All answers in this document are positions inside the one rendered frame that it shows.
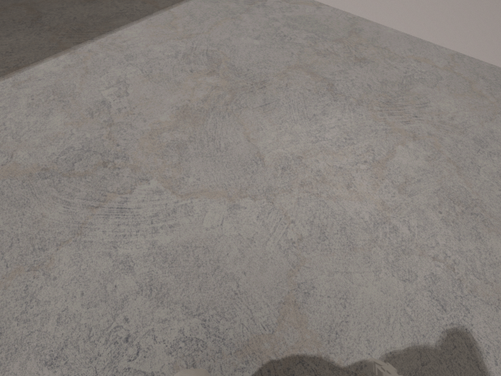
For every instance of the right robot hand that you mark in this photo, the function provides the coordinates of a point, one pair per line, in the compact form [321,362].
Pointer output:
[380,368]

